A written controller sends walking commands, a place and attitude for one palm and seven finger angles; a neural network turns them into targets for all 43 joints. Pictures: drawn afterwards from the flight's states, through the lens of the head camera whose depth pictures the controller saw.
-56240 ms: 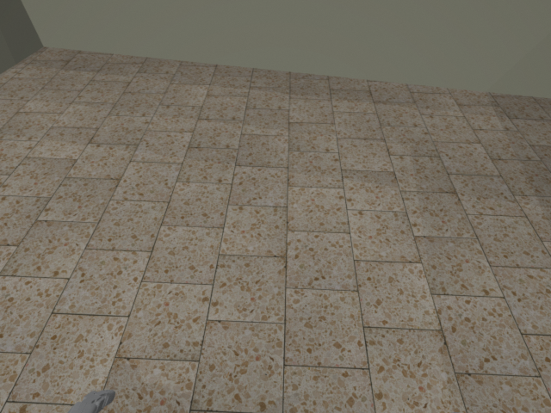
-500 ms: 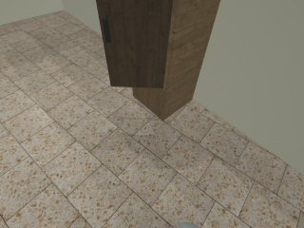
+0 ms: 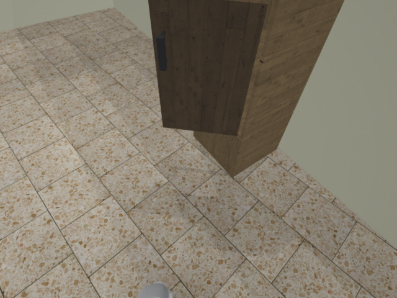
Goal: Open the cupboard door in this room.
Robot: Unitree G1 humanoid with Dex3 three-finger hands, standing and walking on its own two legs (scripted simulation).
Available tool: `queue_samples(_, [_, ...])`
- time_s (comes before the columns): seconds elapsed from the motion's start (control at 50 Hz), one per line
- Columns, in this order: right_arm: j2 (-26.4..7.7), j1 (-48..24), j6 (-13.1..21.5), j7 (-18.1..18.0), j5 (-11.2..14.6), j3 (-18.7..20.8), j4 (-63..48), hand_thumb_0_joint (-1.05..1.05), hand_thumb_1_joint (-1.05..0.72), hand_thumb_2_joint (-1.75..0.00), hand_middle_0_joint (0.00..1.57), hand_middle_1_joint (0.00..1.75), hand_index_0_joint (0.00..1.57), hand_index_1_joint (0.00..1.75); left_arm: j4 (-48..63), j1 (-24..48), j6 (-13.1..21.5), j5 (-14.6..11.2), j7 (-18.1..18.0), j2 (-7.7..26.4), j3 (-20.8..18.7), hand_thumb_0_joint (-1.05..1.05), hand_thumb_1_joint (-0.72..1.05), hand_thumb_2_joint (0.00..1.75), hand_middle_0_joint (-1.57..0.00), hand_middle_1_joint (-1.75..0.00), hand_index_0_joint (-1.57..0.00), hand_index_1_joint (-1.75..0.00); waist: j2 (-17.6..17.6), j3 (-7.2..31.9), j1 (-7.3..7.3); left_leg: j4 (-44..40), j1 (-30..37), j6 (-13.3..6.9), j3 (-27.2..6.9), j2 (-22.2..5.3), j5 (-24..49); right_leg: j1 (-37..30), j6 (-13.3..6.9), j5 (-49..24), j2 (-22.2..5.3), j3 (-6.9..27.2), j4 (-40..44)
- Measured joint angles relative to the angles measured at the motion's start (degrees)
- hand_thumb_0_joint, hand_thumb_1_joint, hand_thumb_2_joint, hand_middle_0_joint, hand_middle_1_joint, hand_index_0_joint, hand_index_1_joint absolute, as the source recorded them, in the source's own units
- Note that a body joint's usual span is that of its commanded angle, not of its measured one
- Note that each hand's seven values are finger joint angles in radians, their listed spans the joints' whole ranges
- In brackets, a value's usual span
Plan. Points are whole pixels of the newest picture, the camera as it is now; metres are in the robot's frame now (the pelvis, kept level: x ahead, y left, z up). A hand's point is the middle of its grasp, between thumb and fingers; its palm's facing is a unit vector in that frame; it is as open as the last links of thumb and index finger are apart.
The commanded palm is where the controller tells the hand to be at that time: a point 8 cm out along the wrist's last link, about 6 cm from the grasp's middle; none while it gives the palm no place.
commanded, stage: take the last steps up to it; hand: left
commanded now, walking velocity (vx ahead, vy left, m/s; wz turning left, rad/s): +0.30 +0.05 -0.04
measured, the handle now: (163, 50) +0.87 +0.21 +0.03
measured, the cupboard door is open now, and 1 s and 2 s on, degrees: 47 47 47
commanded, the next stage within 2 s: come to a stop and stand still in 0.52 s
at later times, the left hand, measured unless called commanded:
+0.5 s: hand (122, 229) +0.29 +0.23 -0.16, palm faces -0.07 -0.98 -0.18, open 7.3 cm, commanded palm none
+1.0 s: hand (126, 222) +0.32 +0.23 -0.19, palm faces +0.01 -0.98 -0.19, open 7.2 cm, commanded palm none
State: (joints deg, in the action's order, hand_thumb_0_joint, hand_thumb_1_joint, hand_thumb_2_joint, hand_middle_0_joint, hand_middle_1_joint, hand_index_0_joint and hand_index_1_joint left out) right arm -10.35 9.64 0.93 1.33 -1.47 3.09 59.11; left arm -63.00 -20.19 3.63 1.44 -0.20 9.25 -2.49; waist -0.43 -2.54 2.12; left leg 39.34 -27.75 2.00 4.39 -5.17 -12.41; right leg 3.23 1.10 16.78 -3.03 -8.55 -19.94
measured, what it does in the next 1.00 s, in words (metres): walks ahead: left foot, then right foot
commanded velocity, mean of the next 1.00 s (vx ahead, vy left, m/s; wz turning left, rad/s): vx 0.05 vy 0.02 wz -0.03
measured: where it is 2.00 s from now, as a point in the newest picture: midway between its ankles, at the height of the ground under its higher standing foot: outside the picture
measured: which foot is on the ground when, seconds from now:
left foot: up 0.00-0.06, down 0.08-0.62, up 0.64-0.94, down 0.96-1.00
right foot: down 0.00-0.08, up 0.10-0.60, down 0.62-0.98, up 1.00-1.00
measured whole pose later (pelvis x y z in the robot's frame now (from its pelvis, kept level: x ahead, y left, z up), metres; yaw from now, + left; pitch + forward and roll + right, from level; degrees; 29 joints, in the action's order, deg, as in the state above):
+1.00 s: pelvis +0.26 +0.05 -0.01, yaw -3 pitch -1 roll -1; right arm -10.4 10.8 -1.8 -1.6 -1.1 2.7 59.8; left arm -58.9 -10.5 -1.8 0.9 -2.0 10.6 -3.0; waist -1.8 -4.4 0.6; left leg 33.9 -17.5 -0.4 3.9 -1.2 -13.8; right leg 16.4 -0.1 16.7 -3.0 -6.8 -34.2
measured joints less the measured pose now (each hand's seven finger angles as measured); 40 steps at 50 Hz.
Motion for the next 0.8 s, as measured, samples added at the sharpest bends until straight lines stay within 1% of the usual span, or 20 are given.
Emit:
queue_samples(0.06, [-0.1,-2.2,1.0,0.2,-0.1,-0.3,-1.2,0.01,-0.91,-0.90,0.19,0.30,0.19,0.30,-1.6,-2.7,-0.8,0.0,0.2,-0.3,0.0,-0.01,0.93,0.89,-0.20,-0.30,-0.20,-0.29,-0.8,0.1,1.11,-7.0,4.4,-0.6,1.5,1.5,0.5,-1.0,2.0,4.0,-1.6,0.4,-3.3])
queue_samples(0.08, [-0.2,-2.7,1.6,0.2,-0.2,-0.4,-1.6,0.01,-0.91,-0.90,0.19,0.30,0.19,0.30,-2.0,-3.5,-1.1,0.0,0.3,-0.4,0.0,-0.01,0.92,0.89,-0.20,-0.30,-0.20,-0.29,-1.2,0.0,1.23,-8.6,5.7,-1.8,2.0,2.0,2.6,-0.3,2.0,6.2,-2.4,0.8,-6.6])
queue_samples(0.1, [0.0,-3.4,2.3,-0.1,-0.4,-0.4,-2.0,0.01,-0.91,-0.90,0.19,0.30,0.19,0.30,-2.4,-3.6,-1.6,-0.2,0.4,-0.4,0.0,-0.01,0.92,0.89,-0.20,-0.30,-0.20,-0.29,-1.8,-0.4,1.13,-6.7,5.5,-3.2,2.6,2.7,2.7,1.7,1.2,8.3,-3.4,1.5,-12.6])
queue_samples(0.14, [0.7,-3.8,3.0,-0.8,-0.6,-0.9,-2.9,0.00,-0.91,-0.90,0.19,0.30,0.19,0.30,-2.7,-2.9,-2.7,-0.2,0.3,-0.2,0.1,0.00,0.92,0.89,-0.20,-0.30,-0.20,-0.29,-2.5,-1.2,1.13,-4.6,6.3,-5.2,3.7,3.3,-0.5,8.3,-0.6,11.6,-2.9,4.6,-28.8])
queue_samples(0.16, [1.1,-3.5,3.1,-1.1,-0.5,-1.1,-3.1,0.00,-0.91,-0.90,0.19,0.30,0.19,0.30,-2.7,-2.4,-2.9,-0.2,0.3,-0.1,0.1,0.00,0.92,0.89,-0.20,-0.30,-0.20,-0.29,-2.6,-1.3,1.04,-5.2,7.4,-5.6,4.2,3.6,-1.5,11.7,-1.2,11.0,-2.6,5.2,-35.6])
queue_samples(0.18, [1.5,-3.0,3.2,-1.4,-0.4,-1.4,-3.1,0.00,-0.91,-0.90,0.20,0.30,0.19,0.30,-2.5,-1.7,-3.0,-0.1,0.4,0.0,0.0,0.00,0.92,0.89,-0.20,-0.30,-0.20,-0.29,-2.7,-1.2,0.90,-6.4,8.6,-5.8,4.6,3.8,-1.8,14.8,-1.4,9.6,-2.4,5.4,-40.6])
queue_samples(0.2, [1.9,-2.3,3.2,-1.6,-0.3,-1.6,-2.9,0.00,-0.91,-0.90,0.20,0.30,0.19,0.30,-2.1,-0.9,-3.0,0.0,0.4,0.2,-0.1,0.00,0.92,0.89,-0.20,-0.30,-0.20,-0.29,-2.7,-1.1,0.77,-8.1,10.1,-5.7,4.9,4.1,-1.6,17.5,-1.4,7.7,-2.4,5.3,-43.7])
queue_samples(0.24, [2.6,-0.5,3.7,-2.3,0.0,-1.5,-2.3,0.00,-0.92,-0.90,0.20,0.30,0.20,0.30,-0.8,1.1,-3.0,0.2,0.6,0.5,-0.4,0.00,0.92,0.89,-0.20,-0.30,-0.20,-0.29,-2.8,-1.1,0.45,-11.8,13.0,-6.0,5.6,4.7,-0.9,21.9,-1.2,4.2,-2.5,5.2,-46.0])
queue_samples(0.26, [2.5,0.3,4.0,-2.9,0.4,-0.9,-2.2,-0.01,-0.94,-0.90,0.20,0.30,0.20,0.30,-0.1,2.1,-2.9,0.2,0.5,0.5,-0.4,0.00,0.92,0.89,-0.20,-0.30,-0.20,-0.29,-2.7,-1.0,0.16,-13.6,14.3,-6.2,5.8,5.1,-0.5,23.7,-1.0,2.9,-2.5,5.3,-45.7])
queue_samples(0.32, [1.2,3.1,4.1,-3.2,0.3,-0.8,-0.8,-0.02,-0.96,-0.90,0.20,0.30,0.20,0.30,2.0,5.2,-3.0,0.2,0.6,0.6,-0.7,0.00,0.92,0.89,-0.20,-0.30,-0.20,-0.29,-2.2,-0.6,-0.71,-17.9,18.0,-6.6,6.3,5.8,0.0,27.2,-0.5,-0.8,-2.8,5.3,-42.4])
queue_samples(0.38, [0.9,6.5,3.5,-3.1,0.0,-1.0,1.2,-0.02,-0.95,-0.90,0.20,0.30,0.20,0.30,3.6,8.4,-3.2,0.3,0.5,1.3,-0.9,0.00,0.93,0.89,-0.20,-0.30,-0.20,-0.29,-1.9,-0.2,-1.56,-20.4,21.1,-6.5,6.3,6.2,-0.4,28.2,-0.3,-3.6,-3.0,5.2,-36.5])
queue_samples(0.48, [1.6,11.8,2.6,-3.0,-0.3,-1.7,4.3,0.00,-0.93,-0.90,0.20,0.30,0.20,0.30,5.2,12.7,-3.3,0.1,0.6,2.0,-0.6,0.00,0.93,0.89,-0.20,-0.30,-0.19,-0.29,-1.4,-0.4,-3.47,-21.3,25.1,-5.6,6.3,6.4,-3.1,26.1,-1.1,-5.3,-2.5,4.6,-26.3])
queue_samples(0.58, [2.6,15.8,1.7,-3.0,-0.6,-2.3,6.7,0.00,-0.92,-0.90,0.20,0.30,0.19,0.30,6.2,15.1,-3.0,0.0,0.8,1.5,0.2,0.00,0.92,0.89,-0.20,-0.30,-0.19,-0.29,-0.3,-0.9,-5.43,-17.7,27.3,-3.9,6.9,5.4,-8.2,20.4,-2.7,-4.3,-0.5,2.8,-16.6])
queue_samples(0.62, [3.2,17.3,1.3,-2.8,-0.1,-2.5,7.5,0.00,-0.91,-0.90,0.20,0.30,0.20,0.30,6.6,15.3,-1.9,0.0,0.8,1.2,0.4,0.00,0.92,0.89,-0.20,-0.30,-0.20,-0.29,0.0,-1.0,-5.57,-11.3,25.9,-2.9,6.6,4.4,-12.1,16.9,-3.3,-6.4,0.4,2.2,-12.6])
queue_samples(0.64, [3.4,16.9,0.8,-2.6,0.2,-2.5,8.1,0.01,-0.91,-0.90,0.20,0.30,0.20,0.30,6.6,15.4,-1.1,-0.1,0.6,0.8,0.4,0.00,0.92,0.89,-0.20,-0.30,-0.20,-0.29,0.7,-1.6,-5.48,-4.5,23.5,-2.5,5.6,3.4,-13.8,16.7,-3.5,-4.9,1.0,1.8,-13.9])
queue_samples(0.68, [3.5,15.5,-0.3,-2.6,0.8,-2.4,8.3,0.01,-0.91,-0.90,0.20,0.30,0.20,0.30,6.4,14.9,-0.3,-0.5,0.1,-0.2,1.0,0.00,0.92,0.89,-0.20,-0.30,-0.20,-0.29,1.6,-2.5,-5.55,9.7,17.4,-1.7,2.1,3.0,-18.0,15.4,-4.2,-2.5,1.7,0.9,-14.5])
queue_samples(0.7, [3.5,14.5,-0.8,-2.8,1.0,-2.3,8.2,0.01,-0.91,-0.90,0.20,0.30,0.20,0.30,6.2,14.5,-0.5,-0.6,-0.3,-0.7,1.2,0.00,0.92,0.89,-0.20,-0.30,-0.20,-0.29,1.8,-2.7,-5.40,13.6,14.8,-1.4,1.0,3.0,-18.6,14.4,-4.4,-2.3,1.9,0.7,-13.6])
queue_samples(0.74, [3.5,12.1,-1.6,-3.0,1.2,-2.3,7.3,0.01,-0.91,-0.90,0.20,0.30,0.20,0.30,5.6,13.4,-1.2,-0.6,-1.0,-1.5,1.6,0.00,0.92,0.89,-0.20,-0.30,-0.20,-0.29,1.8,-2.8,-5.04,15.1,10.9,-0.7,-0.2,2.6,-18.0,12.8,-4.1,-3.3,2.1,0.7,-10.8])
queue_samples(0.76, [3.5,10.8,-1.9,-3.1,1.3,-2.3,6.6,0.01,-0.91,-0.90,0.20,0.30,0.19,0.30,5.4,13.0,-1.3,-1.0,-1.5,-1.8,1.1,-0.01,0.92,0.89,-0.20,-0.30,-0.20,-0.29,1.6,-2.8,-4.84,13.7,9.4,-0.4,-0.7,2.3,-17.2,12.2,-4.2,-3.8,2.2,0.7,-9.6])
queue_samples(0.8, [3.7,8.1,-2.2,-3.1,1.5,-2.1,5.2,0.01,-0.91,-0.90,0.20,0.30,0.19,0.30,5.5,12.8,-1.7,-1.0,-2.2,-1.1,0.4,-0.03,0.95,0.89,-0.20,-0.30,-0.20,-0.30,1.1,-2.8,-4.13,9.4,7.5,0.2,-1.3,2.0,-14.6,11.7,-4.2,-4.5,2.2,0.7,-8.2])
